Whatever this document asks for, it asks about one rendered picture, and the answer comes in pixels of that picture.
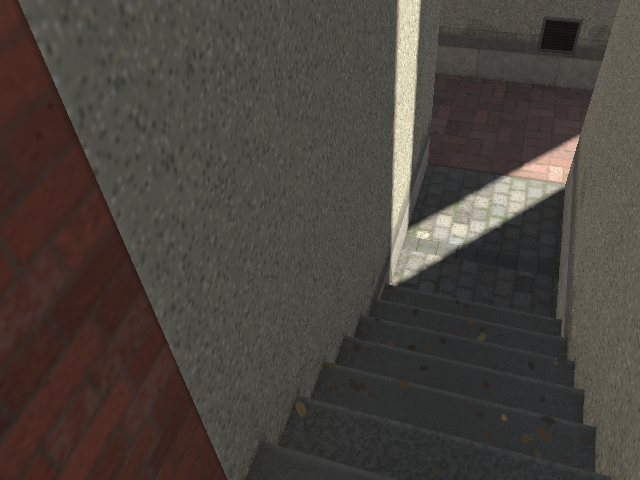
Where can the stairs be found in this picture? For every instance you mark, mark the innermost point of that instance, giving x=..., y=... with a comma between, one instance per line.
x=438, y=388

